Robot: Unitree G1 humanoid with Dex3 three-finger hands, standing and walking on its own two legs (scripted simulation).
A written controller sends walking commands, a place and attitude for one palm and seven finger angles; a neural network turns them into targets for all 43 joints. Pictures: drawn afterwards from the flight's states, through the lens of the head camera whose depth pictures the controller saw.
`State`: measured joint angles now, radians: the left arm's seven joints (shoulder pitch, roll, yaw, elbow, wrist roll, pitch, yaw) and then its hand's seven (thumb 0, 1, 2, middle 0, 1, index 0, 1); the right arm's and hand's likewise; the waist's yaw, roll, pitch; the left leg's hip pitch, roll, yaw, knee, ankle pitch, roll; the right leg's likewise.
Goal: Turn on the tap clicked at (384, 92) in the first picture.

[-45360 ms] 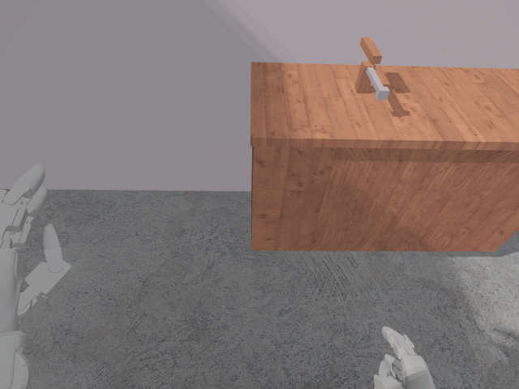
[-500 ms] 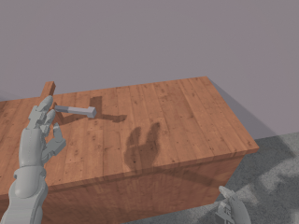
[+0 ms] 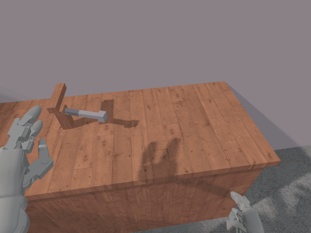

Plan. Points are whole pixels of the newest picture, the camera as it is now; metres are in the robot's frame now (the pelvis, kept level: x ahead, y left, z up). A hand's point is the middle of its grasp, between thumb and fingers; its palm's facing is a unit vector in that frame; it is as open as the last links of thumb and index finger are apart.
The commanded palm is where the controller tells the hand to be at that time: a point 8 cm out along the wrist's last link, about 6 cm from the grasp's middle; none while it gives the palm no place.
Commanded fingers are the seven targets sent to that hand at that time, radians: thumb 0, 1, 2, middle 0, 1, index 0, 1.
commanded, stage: draw the hand back beside the body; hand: left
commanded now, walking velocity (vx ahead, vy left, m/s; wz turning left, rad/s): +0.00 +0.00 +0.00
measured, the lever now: (102, 116) +0.46 +0.25 +0.02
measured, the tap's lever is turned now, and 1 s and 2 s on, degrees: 70 70 70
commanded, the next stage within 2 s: step back with the hand held close in 0.18 s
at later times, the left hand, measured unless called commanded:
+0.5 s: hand (47, 156) +0.20 +0.24 +0.17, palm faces +0.38 -0.83 -0.40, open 7.4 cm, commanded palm +0.15 +0.27 +0.17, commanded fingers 0.00 0.90 0.90 -0.20 -0.30 -0.20 -0.30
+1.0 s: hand (9, 205) +0.11 +0.27 +0.15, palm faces +0.42 -0.81 -0.42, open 7.4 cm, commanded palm +0.06 +0.31 +0.17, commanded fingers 0.00 0.90 0.90 -0.20 -0.30 -0.20 -0.30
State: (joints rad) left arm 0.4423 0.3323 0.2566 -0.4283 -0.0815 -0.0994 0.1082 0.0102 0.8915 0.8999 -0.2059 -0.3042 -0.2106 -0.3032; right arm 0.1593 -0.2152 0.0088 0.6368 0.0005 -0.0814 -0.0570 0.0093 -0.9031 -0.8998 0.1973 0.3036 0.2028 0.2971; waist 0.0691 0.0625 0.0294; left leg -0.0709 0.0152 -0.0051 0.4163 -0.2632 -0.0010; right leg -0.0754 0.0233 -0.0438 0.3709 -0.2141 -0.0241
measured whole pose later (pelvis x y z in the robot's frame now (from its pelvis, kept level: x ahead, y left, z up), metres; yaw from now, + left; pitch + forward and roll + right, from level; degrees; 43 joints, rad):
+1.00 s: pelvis -0.10 +0.02 -0.02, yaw +0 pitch -1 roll -1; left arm 0.48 0.35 0.35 -0.49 -0.02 -0.20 0.16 0.01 0.89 0.90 -0.21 -0.31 -0.21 -0.31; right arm 0.22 -0.21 0.00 0.56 0.01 -0.06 -0.08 0.01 -0.90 -0.90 0.20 0.30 0.20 0.30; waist 0.02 0.03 0.05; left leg -0.39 -0.01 0.01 0.59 -0.22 0.04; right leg -0.38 0.01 0.00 0.52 -0.15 0.01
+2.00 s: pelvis -0.28 -0.02 -0.02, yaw +2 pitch -2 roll +0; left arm 0.48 0.34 0.32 -0.54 -0.05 -0.19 0.12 0.01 0.89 0.90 -0.21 -0.31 -0.21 -0.31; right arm 0.23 -0.17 0.01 0.63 0.03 -0.09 -0.03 0.01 -0.90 -0.90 0.20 0.30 0.20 0.30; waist 0.01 -0.01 -0.01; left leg -0.59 -0.02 0.01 1.38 -0.34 -0.04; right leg -0.31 0.02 -0.01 0.67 -0.33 -0.03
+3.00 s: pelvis -0.44 -0.07 -0.02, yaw +1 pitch -2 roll -1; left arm 0.43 0.32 0.30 -0.47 -0.04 -0.15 0.15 0.01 0.89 0.90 -0.21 -0.31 -0.21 -0.30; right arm 0.25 -0.20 0.00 0.69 0.01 -0.12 -0.06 0.01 -0.90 -0.90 0.20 0.30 0.21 0.30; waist 0.00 0.05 0.03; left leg -0.39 0.06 -0.04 0.91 -0.40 0.03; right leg -0.29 0.00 -0.10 0.58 -0.23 -0.03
